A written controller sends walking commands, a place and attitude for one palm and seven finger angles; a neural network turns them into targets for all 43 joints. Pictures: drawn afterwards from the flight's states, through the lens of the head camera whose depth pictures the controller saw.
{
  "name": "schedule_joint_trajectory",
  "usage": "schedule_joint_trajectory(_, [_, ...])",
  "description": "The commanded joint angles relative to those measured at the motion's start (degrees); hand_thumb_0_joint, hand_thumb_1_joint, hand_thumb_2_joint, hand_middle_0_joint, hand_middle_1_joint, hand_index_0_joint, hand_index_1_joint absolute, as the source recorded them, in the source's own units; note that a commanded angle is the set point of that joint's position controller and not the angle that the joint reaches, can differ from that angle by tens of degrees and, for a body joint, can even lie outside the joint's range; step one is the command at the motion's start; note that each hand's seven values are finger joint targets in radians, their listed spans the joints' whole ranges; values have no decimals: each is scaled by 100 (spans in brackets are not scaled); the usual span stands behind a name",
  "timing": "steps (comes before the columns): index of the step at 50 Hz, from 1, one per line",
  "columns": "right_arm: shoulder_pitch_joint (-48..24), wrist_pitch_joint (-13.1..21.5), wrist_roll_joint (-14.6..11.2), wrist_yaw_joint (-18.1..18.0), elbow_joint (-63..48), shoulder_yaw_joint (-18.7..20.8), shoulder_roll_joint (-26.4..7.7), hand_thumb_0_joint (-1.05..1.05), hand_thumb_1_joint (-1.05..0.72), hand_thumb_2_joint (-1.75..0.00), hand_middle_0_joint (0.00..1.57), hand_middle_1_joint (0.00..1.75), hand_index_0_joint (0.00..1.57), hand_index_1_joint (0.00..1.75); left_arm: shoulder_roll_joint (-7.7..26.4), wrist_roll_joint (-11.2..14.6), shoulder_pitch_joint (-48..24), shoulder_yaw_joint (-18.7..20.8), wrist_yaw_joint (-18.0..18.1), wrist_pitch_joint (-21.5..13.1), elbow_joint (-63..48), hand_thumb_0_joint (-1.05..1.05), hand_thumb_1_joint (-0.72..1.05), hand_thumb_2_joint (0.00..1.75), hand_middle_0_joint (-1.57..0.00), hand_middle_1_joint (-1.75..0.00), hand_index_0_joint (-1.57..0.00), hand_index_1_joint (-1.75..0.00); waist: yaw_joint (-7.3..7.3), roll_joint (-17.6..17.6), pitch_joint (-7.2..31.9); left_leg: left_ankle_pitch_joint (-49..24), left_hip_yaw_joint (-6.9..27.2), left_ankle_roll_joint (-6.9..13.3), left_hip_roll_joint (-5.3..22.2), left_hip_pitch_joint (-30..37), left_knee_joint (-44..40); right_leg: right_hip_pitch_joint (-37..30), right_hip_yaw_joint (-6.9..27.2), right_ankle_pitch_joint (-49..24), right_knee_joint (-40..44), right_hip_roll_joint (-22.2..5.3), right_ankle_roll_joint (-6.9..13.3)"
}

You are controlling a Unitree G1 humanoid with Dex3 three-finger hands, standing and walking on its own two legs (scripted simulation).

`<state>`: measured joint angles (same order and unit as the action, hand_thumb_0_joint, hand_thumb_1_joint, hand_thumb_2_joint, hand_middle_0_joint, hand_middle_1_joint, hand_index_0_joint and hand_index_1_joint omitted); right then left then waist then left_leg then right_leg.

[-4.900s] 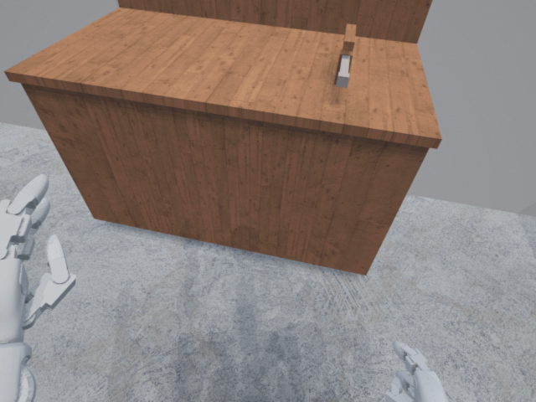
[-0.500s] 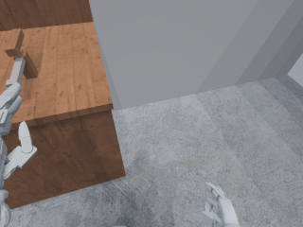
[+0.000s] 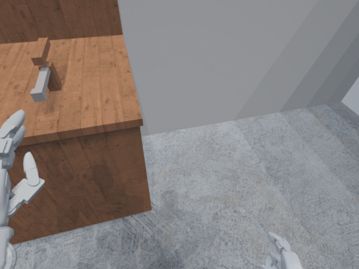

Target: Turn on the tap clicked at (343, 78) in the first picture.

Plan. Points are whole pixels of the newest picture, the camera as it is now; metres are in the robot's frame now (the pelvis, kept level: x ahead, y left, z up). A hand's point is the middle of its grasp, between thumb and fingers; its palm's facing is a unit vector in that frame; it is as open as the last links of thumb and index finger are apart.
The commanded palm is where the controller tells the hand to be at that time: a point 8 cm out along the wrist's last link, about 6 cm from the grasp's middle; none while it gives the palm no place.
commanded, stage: come to a stop and stand still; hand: left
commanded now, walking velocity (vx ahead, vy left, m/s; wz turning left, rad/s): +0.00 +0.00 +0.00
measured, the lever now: (38, 94) +0.51 +0.43 +0.11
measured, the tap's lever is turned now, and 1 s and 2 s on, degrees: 0 0 0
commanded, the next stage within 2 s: look again from close up in 0.24 s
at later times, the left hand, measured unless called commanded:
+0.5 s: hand (17, 157) +0.24 +0.29 +0.18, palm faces +0.46 -0.81 -0.37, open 7.5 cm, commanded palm +0.16 +0.30 +0.18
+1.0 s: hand (50, 149) +0.28 +0.27 +0.16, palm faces +0.36 -0.87 -0.33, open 7.5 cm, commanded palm +0.22 +0.31 +0.18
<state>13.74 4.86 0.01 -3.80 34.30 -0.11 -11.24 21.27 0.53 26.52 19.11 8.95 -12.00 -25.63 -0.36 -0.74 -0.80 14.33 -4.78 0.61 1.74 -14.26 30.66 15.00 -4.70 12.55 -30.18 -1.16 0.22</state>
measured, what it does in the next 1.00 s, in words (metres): shifts its weight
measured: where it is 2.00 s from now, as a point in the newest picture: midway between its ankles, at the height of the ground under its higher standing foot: outside the picture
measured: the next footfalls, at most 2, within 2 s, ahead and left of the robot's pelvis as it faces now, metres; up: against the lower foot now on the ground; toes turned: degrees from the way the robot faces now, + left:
left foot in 1.58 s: +0.19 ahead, +0.20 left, +0.00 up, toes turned -2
right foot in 1.84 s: +0.13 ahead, +0.01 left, +0.00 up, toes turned -7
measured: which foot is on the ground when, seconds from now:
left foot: down 0.00-1.00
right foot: down 0.00-1.00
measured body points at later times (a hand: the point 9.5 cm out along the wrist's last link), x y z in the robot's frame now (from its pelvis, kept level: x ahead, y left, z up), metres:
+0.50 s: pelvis -0.01 +0.02 +0.00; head +0.02 +0.04 +0.45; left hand +0.21 +0.33 +0.20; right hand +0.15 -0.21 -0.08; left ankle +0.02 +0.11 -0.73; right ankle +0.03 -0.11 -0.73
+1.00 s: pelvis +0.05 +0.03 +0.00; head +0.06 +0.04 +0.45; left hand +0.26 +0.31 +0.18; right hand +0.24 -0.19 -0.06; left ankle +0.02 +0.11 -0.73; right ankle +0.03 -0.11 -0.73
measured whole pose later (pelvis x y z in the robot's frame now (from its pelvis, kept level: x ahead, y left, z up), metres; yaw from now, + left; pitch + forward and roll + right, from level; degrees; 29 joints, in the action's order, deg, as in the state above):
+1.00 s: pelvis +0.05 +0.03 +0.00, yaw -2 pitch +0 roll -1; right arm 10.7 7.9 0.7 -1.0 31.9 -1.8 -10.9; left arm 18.7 1.7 21.5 18.2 5.5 -12.8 -23.1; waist -1.8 -0.9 0.2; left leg 20.0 -6.9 2.6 0.8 -12.1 31.7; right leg 13.2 -2.1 17.0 -30.1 -1.8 -1.1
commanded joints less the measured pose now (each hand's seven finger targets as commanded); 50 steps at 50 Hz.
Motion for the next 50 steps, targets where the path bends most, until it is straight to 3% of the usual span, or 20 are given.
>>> schedule_joint_trajectory(1, [-600,295,-15,-10,-783,191,-717,0,-90,-90,20,30,20,30,728,28,-529,490,81,-330,-1204,0,90,90,-20,-30,-20,-30,2,420,442,412,556,36,553,-764,-788,-732,766,-167,577,-379,11])
schedule_joint_trajectory(4, [-560,246,9,18,-751,175,-670,0,-90,-90,20,30,20,30,743,84,-540,508,81,-264,-1157,0,90,90,-20,-30,-20,-30,26,-201,353,659,388,-23,257,-332,-350,-53,1304,758,1230,-681,187])
schedule_joint_trajectory(8, [-636,184,27,-29,-728,93,-601,0,-90,-90,20,30,20,30,756,88,-702,487,93,-186,-1016,0,90,90,-20,-30,-20,-30,45,-217,273,592,476,3,286,-118,-478,229,1168,1211,1407,-616,141])
schedule_joint_trajectory(11, [-726,170,11,-65,-773,75,-600,0,-90,-90,20,30,20,30,758,79,-813,476,89,-169,-1037,0,90,90,-20,-30,-20,-30,17,180,176,742,613,27,423,-277,-930,75,910,1118,1249,-380,46])
schedule_joint_trajectory(16, [-702,219,-20,-67,-834,89,-634,0,-90,-90,20,30,20,30,676,54,-724,420,103,-211,-1228,0,90,90,-20,-30,-20,-30,-25,632,420,470,796,56,608,-579,-1312,-691,538,57,682,-135,-34])
schedule_joint_trajectory(17, [66,541,291,-8,-669,264,-805,0,-90,-90,20,30,20,30,5535,-795,-6550,3931,33,-746,-2375,0,90,90,-20,-30,-20,-30,-269,-564,-497,-65,284,164,542,-1252,-70,133,1205,-570,1397,-530,-214])
schedule_joint_trajectory(18, [-239,502,74,39,-353,49,-152,0,-90,-90,20,30,20,30,1985,-186,-3300,1558,-266,-467,850,0,90,90,-20,-30,-20,-30,-68,-767,824,-19,411,83,-147,-144,124,34,1203,-412,1143,-885,411])
schedule_joint_trajectory(19, [-400,560,-22,45,-787,183,-403,0,-90,-90,20,30,20,30,1495,62,-1795,1263,-259,-463,304,0,90,90,-20,-30,-20,-30,-339,-362,402,-45,257,13,-17,90,-38,12,1546,-415,1530,-779,180])
schedule_joint_trajectory(20, [-444,660,-120,142,-963,227,-491,0,-90,-90,20,30,20,30,616,141,-1582,611,-296,-455,513,0,90,90,-20,-30,-20,-30,-211,550,692,-118,124,-50,-47,371,-374,-307,1545,-394,1288,-805,366])
schedule_joint_trajectory(21, [-383,692,-90,196,-935,258,-629,0,-90,-90,20,30,20,30,771,196,-1635,496,-321,-594,-303,0,90,90,-20,-30,-20,-30,-178,1108,1007,-180,231,-9,-32,491,-662,-535,1232,-256,967,-666,342])
schedule_joint_trajectory(23, [-491,721,-96,310,-916,242,-686,0,-90,-90,20,30,20,30,586,237,-819,281,-333,-636,-816,0,90,90,-20,-30,-20,-30,-252,1366,933,-186,544,104,299,200,-1100,-700,822,50,633,-330,135])
schedule_joint_trajectory(25, [-656,753,-139,377,-1037,207,-667,0,-90,-90,20,30,20,30,631,233,-325,348,-318,-593,-1114,0,90,90,-20,-30,-20,-30,-292,1120,727,192,752,182,571,-325,-1455,-926,479,87,214,-134,56])
schedule_joint_trajectory(26, [-626,752,-143,368,-1073,210,-686,0,-90,-90,20,30,20,30,789,204,-324,486,-288,-596,-1244,0,90,90,-20,-30,-20,-30,-271,598,651,384,840,203,621,-616,-1514,-1052,380,81,148,-105,22])
schedule_joint_trajectory(29, [-550,713,-127,270,-1094,239,-719,0,-90,-90,20,30,20,30,1215,240,-308,1127,-200,-572,-1029,0,90,90,-20,-30,-20,-30,-219,-408,567,500,857,169,566,-666,-1459,-988,379,58,338,-90,-6])
schedule_joint_trajectory(30, [-587,705,-122,227,-1092,230,-734,0,-90,-90,20,30,20,30,1501,248,-543,1408,-171,-587,-1133,0,90,90,-20,-30,-20,-30,-189,-223,511,448,786,119,524,-511,-1494,-827,388,81,364,-63,-14])
schedule_joint_trajectory(36, [-547,832,-31,176,-975,144,-671,0,-90,-90,20,30,20,30,945,205,-1508,787,-229,-682,-1228,0,90,90,-20,-30,-20,-30,-108,972,532,-205,641,46,412,-91,-1308,-761,359,-454,355,-101,69])
schedule_joint_trajectory(38, [-486,861,-13,231,-923,171,-705,0,-90,-90,20,30,20,30,674,165,-1442,447,-247,-623,-1198,0,90,90,-20,-30,-20,-30,-97,886,699,-292,534,70,309,155,-1075,-735,382,-515,416,-81,117])
schedule_joint_trajectory(41, [-510,817,16,264,-909,178,-719,0,-90,-90,20,30,20,30,487,139,-1250,223,-248,-499,-1115,0,90,90,-20,-30,-20,-30,-61,452,776,-228,442,93,231,323,-795,-578,512,-487,517,-105,196])
schedule_joint_trajectory(47, [-607,523,21,202,-1012,159,-738,0,-90,-90,20,30,20,30,756,167,-1134,607,-205,-361,-851,0,90,90,-20,-30,-20,-30,-29,294,493,-213,378,106,164,46,-534,-421,696,-543,301,-96,359])
schedule_joint_trajectory(50, [-710,440,-2,169,-1125,161,-727,0,-90,-90,20,30,20,30,1075,234,-1173,941,-192,-391,-1065,0,90,90,-20,-30,-20,-30,-20,244,623,-918,247,91,126,179,-226,-528,698,-1280,81,-167,385])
